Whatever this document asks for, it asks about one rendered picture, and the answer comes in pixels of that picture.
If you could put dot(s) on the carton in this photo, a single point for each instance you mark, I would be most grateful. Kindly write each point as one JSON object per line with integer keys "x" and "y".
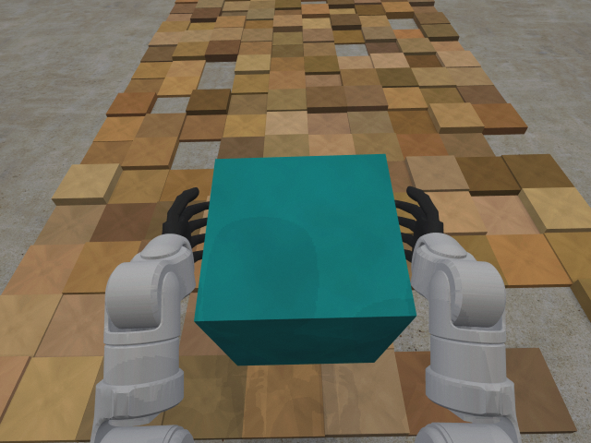
{"x": 303, "y": 261}

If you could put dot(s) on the right robot forearm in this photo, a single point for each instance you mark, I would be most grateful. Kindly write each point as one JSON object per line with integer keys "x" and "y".
{"x": 467, "y": 323}

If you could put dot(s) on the left robot forearm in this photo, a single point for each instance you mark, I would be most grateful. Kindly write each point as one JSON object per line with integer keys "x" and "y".
{"x": 142, "y": 322}

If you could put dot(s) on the robot right hand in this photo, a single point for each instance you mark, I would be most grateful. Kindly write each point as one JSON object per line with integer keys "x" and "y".
{"x": 427, "y": 218}

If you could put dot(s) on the robot left upper arm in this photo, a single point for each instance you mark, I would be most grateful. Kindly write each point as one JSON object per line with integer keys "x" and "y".
{"x": 148, "y": 434}

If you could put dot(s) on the robot right upper arm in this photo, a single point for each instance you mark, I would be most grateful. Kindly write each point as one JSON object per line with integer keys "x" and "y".
{"x": 461, "y": 433}

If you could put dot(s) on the robot left hand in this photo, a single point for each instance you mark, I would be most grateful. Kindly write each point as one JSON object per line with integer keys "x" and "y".
{"x": 179, "y": 214}

